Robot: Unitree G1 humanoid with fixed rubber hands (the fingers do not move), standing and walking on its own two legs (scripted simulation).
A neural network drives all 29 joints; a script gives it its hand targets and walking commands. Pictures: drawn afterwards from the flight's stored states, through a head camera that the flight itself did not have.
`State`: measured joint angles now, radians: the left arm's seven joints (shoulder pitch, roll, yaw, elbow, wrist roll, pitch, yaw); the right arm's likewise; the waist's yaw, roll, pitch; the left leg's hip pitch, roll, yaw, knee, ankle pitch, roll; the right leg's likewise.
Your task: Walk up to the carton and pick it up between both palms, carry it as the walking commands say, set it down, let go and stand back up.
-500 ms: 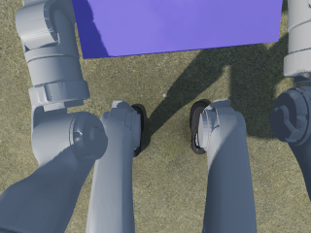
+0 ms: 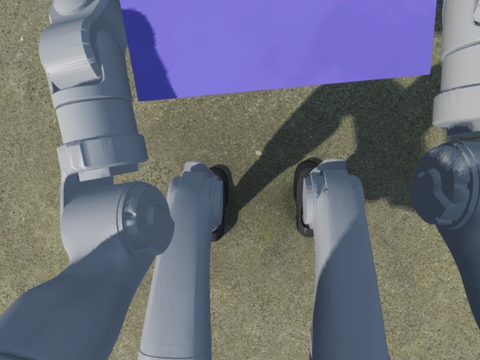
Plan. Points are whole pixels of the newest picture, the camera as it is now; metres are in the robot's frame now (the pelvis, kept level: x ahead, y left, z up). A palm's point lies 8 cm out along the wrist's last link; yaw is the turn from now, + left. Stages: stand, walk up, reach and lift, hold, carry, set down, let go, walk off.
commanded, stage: reach and lift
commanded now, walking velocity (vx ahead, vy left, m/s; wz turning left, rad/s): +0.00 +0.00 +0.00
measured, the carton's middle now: out of the picture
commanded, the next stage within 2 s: none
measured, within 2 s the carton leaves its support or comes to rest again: neither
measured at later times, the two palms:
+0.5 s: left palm out of the picture +0.53 +0.17 +0.00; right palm out of the picture +0.56 -0.18 -0.01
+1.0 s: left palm out of the picture +0.50 +0.17 +0.06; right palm out of the picture +0.53 -0.17 +0.05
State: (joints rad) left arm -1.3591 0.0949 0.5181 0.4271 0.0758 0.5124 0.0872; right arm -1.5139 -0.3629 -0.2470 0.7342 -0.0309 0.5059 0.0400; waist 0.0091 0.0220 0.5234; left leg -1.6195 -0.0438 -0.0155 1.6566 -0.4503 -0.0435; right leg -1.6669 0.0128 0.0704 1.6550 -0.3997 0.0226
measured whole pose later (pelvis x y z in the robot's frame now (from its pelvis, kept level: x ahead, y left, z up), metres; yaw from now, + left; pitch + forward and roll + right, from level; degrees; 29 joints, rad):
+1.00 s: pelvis +0.01 +0.00 +0.11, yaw -1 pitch +13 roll +1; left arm -1.09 0.04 0.48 0.40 0.08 0.49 0.07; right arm -1.22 -0.26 -0.25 0.66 -0.08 0.50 0.04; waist 0.04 0.02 0.53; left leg -1.12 -0.03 -0.03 1.26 -0.37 -0.04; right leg -1.16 0.02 0.06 1.25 -0.32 0.02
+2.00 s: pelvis +0.13 +0.00 +0.23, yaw -3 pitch +14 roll +0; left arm -0.33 -0.14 0.39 0.28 0.22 0.41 -0.10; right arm -0.38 0.04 -0.28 0.40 -0.25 0.44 0.11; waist 0.06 0.02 -0.06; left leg -0.54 0.00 -0.05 0.52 -0.23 -0.03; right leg -0.58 0.02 0.07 0.52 -0.18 0.01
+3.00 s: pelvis +0.14 +0.01 +0.25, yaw -2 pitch -7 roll +0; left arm -0.22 -0.10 0.25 0.13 0.20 0.68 -0.07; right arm -0.23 0.07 -0.24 0.17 -0.23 0.71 0.09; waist 0.00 0.02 0.08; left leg -0.01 0.00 -0.06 0.32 -0.19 -0.01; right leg -0.05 0.00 0.06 0.31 -0.15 0.02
